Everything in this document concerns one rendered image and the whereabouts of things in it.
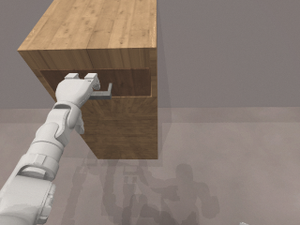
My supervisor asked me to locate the drawer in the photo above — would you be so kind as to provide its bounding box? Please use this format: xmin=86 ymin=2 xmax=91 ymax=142
xmin=39 ymin=67 xmax=151 ymax=97

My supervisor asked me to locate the robot left upper arm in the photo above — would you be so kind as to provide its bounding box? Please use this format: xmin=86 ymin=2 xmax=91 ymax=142
xmin=0 ymin=175 xmax=56 ymax=225

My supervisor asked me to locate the left robot forearm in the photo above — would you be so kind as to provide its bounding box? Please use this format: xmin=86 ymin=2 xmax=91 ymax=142
xmin=0 ymin=101 xmax=81 ymax=202

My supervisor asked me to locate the cabinet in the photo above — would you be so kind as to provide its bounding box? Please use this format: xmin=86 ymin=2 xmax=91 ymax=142
xmin=17 ymin=0 xmax=158 ymax=159

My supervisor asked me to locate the left robot hand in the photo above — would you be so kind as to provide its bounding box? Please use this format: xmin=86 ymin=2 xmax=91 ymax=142
xmin=55 ymin=73 xmax=100 ymax=134

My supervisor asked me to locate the handle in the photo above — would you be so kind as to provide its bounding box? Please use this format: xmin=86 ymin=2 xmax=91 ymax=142
xmin=88 ymin=82 xmax=113 ymax=100

